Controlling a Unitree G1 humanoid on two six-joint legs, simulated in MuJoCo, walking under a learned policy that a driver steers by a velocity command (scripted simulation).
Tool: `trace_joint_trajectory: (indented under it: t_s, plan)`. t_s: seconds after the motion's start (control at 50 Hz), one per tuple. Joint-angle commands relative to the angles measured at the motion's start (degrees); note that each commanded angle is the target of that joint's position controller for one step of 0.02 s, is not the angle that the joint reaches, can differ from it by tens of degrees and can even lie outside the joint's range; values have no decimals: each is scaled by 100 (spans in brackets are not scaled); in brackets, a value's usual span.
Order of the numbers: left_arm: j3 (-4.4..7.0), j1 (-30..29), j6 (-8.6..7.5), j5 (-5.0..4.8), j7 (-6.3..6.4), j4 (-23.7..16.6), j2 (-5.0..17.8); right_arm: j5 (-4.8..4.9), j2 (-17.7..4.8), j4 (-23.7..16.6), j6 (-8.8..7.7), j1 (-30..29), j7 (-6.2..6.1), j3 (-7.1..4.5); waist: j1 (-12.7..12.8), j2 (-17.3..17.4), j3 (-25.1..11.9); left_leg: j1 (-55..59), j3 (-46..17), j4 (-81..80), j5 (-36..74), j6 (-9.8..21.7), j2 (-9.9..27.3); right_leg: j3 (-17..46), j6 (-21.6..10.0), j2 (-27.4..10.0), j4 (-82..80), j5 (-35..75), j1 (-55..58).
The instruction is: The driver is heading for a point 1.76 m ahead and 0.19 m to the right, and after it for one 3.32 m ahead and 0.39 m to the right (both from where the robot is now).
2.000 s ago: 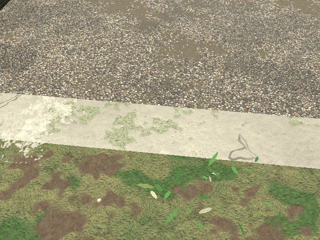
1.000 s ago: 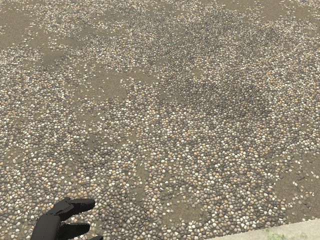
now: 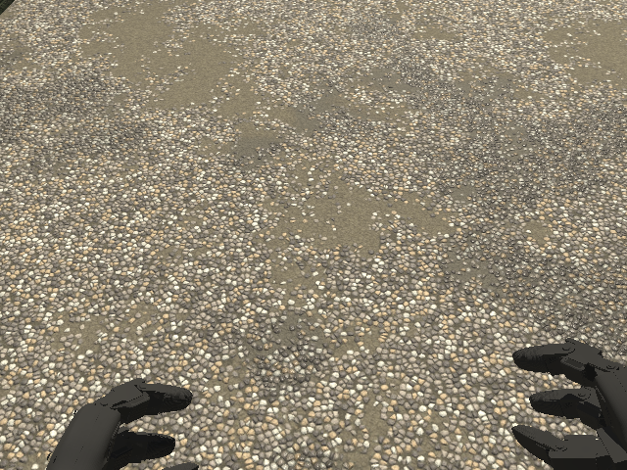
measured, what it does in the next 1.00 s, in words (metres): stands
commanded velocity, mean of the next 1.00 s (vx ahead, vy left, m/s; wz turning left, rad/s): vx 1.00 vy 0.00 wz -0.31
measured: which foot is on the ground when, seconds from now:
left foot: down 0.00-1.00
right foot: down 0.00-1.00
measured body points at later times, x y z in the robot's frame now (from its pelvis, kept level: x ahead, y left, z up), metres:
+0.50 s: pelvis +0.01 +0.00 -0.01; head +0.02 -0.04 +0.43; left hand +0.27 +0.15 -0.07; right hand +0.14 -0.31 -0.08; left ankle +0.06 +0.10 -0.72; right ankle +0.03 -0.16 -0.72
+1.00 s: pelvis +0.01 -0.02 +0.01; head +0.00 -0.01 +0.46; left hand +0.33 +0.08 +0.04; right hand +0.21 -0.28 +0.00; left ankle +0.06 +0.10 -0.72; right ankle +0.03 -0.16 -0.72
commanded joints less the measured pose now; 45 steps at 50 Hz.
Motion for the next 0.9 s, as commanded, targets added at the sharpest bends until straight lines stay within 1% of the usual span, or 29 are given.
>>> trace_joint_trajectory:
  t_s: [0.02,0.08,0.1,0.14,0.16,0.2,0.22,0.24,0.26,0.28,0.32,0.34,0.38,0.42,0.46,0.48,0.5,0.52,0.54,0.56,0.58,0.6,0.62,0.66,0.7,0.74,0.82,0.88,0.9]
  plan:
    - [323,-310,-47,-62,18,-503,730,61,-463,-447,-127,-557,-110,-240,119,-210,-550,1249,-444,-452,-1113,-138,404,169,-592,-149,-782,-344,-1153]
    - [398,-612,-13,-121,23,-664,901,5,-354,-421,-178,-341,-131,-263,-35,-974,-450,1707,-259,141,-676,-226,-52,955,-821,-223,-1353,-318,-1694]
    - [423,-367,-17,-102,96,-535,869,136,-429,-341,-163,-169,-188,-327,22,-989,-760,1746,-318,16,-845,-193,59,1004,-862,-248,-1243,-926,-1468]
    - [425,-322,15,-146,156,-566,757,108,-439,-280,-162,-131,-239,-350,65,-784,-643,1774,-385,-120,-877,-113,120,960,-842,-135,-1114,-1000,-1556]
    - [389,-279,39,-170,143,-595,671,75,-505,-286,-214,-212,-221,-342,133,-410,-580,1851,-572,-363,-1075,-47,275,901,-710,-129,-985,-964,-1639]
    - [406,-9,49,-212,156,-506,558,63,-526,-148,-211,-91,-263,-372,208,-189,-559,1882,-605,-562,-1305,29,509,561,-638,19,-625,-602,-1551]
    - [423,-100,-4,-236,151,-512,529,20,-520,-75,-240,-62,-255,-371,145,-36,-773,1972,-646,-637,-1461,102,641,401,-662,24,-397,-74,-1425]
    - [431,-43,20,-259,186,-492,450,83,-631,62,-207,20,-312,-420,192,154,-813,2065,-563,-814,-1632,162,875,68,-640,51,-13,543,-1422]
    - [334,190,18,-146,174,-447,165,140,-545,30,-156,-262,-320,-372,355,530,-420,1561,-454,-1093,-1657,176,1171,-308,-546,3,370,380,-1434]
    - [332,124,28,-58,198,-421,95,204,-486,101,-145,-178,-368,-385,234,584,-327,1139,-387,-1124,-1651,194,1277,-466,-571,-106,525,181,-1047]
    - [436,374,45,-110,193,-365,272,251,-513,219,-71,-202,-398,-399,345,198,-327,1078,55,-761,-1620,129,1118,-508,-716,-115,376,545,-928]
    - [526,657,52,-179,177,-277,452,258,-481,236,-16,-221,-401,-399,430,-205,-407,1233,367,-372,-1721,54,873,-356,-828,-75,159,1129,-934]
    - [621,818,79,-245,177,-242,679,183,-401,221,94,-30,-376,-408,313,-921,-422,1331,700,391,-2082,-109,291,-13,-999,111,-156,2257,-991]
    - [648,580,93,-218,174,-381,726,89,-256,169,157,4,-307,-397,185,-1188,-399,1302,641,911,-2303,-179,-66,499,-1101,158,-466,2269,-1260]
    - [649,119,65,-165,139,-572,692,8,-154,134,143,129,-235,-400,-33,-1185,-500,1600,312,1133,-1946,-101,-307,977,-1101,155,-684,1948,-1737]
    - [611,-254,42,-170,139,-714,614,-57,-110,166,53,265,-202,-377,-182,-1100,-684,1931,87,1040,-1487,-32,-285,1088,-1025,120,-736,1611,-1945]
    - [493,-634,24,-127,176,-874,377,-170,-18,158,-97,319,-150,-273,-292,-854,-895,2237,-112,627,-874,33,-177,1045,-869,90,-697,1080,-2049]
    - [352,-646,10,-80,207,-902,43,-263,35,154,-208,309,-105,-200,-256,-431,-1050,2340,-355,77,-798,165,113,860,-684,122,-489,436,-1955]
    - [222,-533,-18,-104,217,-897,-229,-346,-11,85,-256,32,-87,-122,-61,291,-981,1996,-830,-617,-1126,424,690,399,-426,316,211,57,-1797]
    - [184,-415,-73,-93,212,-858,-263,-288,-78,-25,-284,-503,-121,-88,224,816,-807,1518,-1038,-985,-927,602,1248,-17,-196,251,664,62,-1496]
    - [167,-352,-156,15,206,-773,-226,-122,-19,-110,-315,-754,-185,-43,327,724,-748,1005,-1081,-1087,-728,600,1305,-179,-105,65,576,258,-787]
    - [185,-358,-222,71,197,-718,-112,2,-76,-126,-312,-685,-216,-16,322,318,-749,735,-934,-1076,-610,483,1072,-272,-80,50,367,636,-288]
    - [208,-397,-255,70,183,-714,10,60,-224,-126,-290,-584,-222,-5,333,5,-750,752,-708,-1012,-602,344,844,-304,-59,60,121,1046,-128]
    - [182,-550,-278,136,144,-708,125,88,-257,-221,-240,-561,-230,66,342,-427,-700,1009,-420,-746,-569,130,440,-135,-135,-12,-413,1552,-88]
    - [94,-924,-322,236,108,-810,96,12,-148,-318,-219,-480,-194,168,254,-383,-756,1177,-570,-740,-355,86,359,14,-116,-109,-630,1591,-28]
    - [1,-1184,-389,264,64,-860,26,5,-87,-360,-190,-421,-158,228,204,-270,-796,1188,-804,-912,-423,91,381,38,-60,-198,-712,1434,76]
    - [-123,-1320,-500,341,-45,-847,-67,155,-149,-404,-122,-536,-83,247,305,-117,-659,980,-1390,-1157,-716,77,258,-194,-24,-398,-794,959,94]
    - [-172,-1385,-557,414,-112,-841,-34,135,-131,-490,19,-545,-3,236,247,-273,-641,913,-1690,-1050,-798,37,104,-332,-60,-510,-948,701,-70]
    - [-164,-1299,-567,422,-89,-817,7,177,-150,-493,57,-493,8,233,192,-423,-513,808,-1698,-1027,-783,59,39,-294,-55,-507,-1069,1057,-25]
Velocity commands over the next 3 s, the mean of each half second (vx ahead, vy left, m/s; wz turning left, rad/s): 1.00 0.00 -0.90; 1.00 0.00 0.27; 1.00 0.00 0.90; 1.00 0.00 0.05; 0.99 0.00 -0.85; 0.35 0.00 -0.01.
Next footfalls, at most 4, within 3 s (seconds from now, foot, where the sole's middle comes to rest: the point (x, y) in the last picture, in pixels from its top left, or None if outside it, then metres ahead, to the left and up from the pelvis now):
none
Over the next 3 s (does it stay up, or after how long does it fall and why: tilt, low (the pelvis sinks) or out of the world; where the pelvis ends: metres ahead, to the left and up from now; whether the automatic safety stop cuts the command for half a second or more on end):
stays up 0.02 -0.03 0.01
